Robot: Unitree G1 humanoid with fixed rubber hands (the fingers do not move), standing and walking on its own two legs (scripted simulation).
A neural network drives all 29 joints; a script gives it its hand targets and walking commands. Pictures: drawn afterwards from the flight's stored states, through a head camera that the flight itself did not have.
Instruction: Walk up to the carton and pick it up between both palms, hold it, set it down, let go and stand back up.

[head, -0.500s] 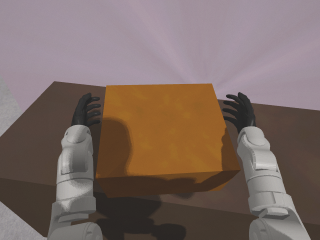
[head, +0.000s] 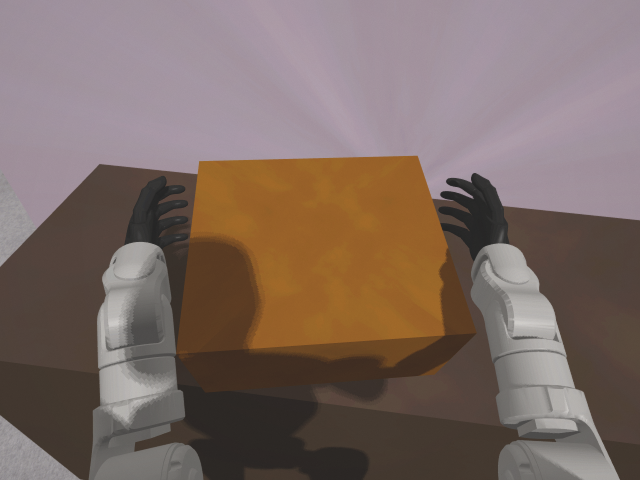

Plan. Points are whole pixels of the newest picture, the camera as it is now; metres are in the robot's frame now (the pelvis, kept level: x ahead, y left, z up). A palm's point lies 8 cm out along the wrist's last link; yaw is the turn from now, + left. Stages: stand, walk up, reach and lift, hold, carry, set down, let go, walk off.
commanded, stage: reach and lift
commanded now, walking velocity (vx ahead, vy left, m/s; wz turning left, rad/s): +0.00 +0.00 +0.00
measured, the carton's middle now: (317, 268) +0.38 +0.00 +0.07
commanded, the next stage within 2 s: hold in 0.54 s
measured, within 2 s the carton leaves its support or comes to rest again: neither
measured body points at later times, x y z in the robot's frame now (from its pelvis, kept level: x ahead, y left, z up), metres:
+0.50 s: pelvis +0.00 +0.00 +0.00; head -0.05 +0.02 +0.45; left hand +0.36 +0.20 +0.18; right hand +0.35 -0.21 +0.19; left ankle -0.01 +0.12 -0.75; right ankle +0.02 -0.12 -0.75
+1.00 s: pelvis +0.00 -0.01 +0.00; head -0.05 +0.01 +0.45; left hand +0.35 +0.21 +0.19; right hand +0.36 -0.20 +0.20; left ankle -0.01 +0.12 -0.75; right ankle +0.02 -0.12 -0.75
